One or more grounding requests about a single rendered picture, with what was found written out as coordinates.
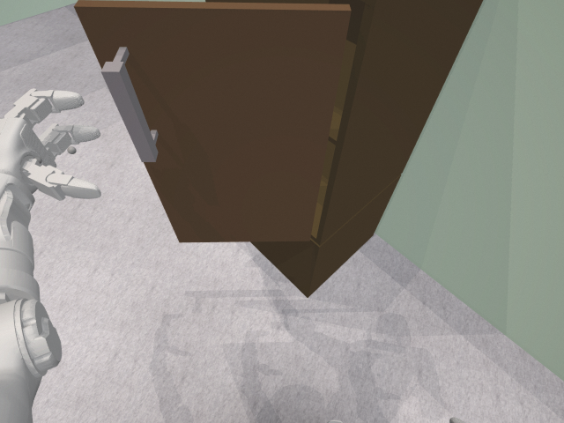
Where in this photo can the robot left upper arm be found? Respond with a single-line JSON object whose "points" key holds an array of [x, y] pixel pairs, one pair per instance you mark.
{"points": [[29, 347]]}

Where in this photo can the left robot forearm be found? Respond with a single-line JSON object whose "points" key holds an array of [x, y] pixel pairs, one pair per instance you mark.
{"points": [[16, 242]]}

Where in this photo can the handle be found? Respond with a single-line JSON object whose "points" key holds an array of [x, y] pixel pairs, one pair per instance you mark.
{"points": [[125, 98]]}

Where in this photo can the cupboard door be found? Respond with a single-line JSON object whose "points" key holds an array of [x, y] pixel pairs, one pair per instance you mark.
{"points": [[242, 96]]}

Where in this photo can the left robot hand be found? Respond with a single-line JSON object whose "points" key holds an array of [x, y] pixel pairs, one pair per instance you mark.
{"points": [[19, 144]]}

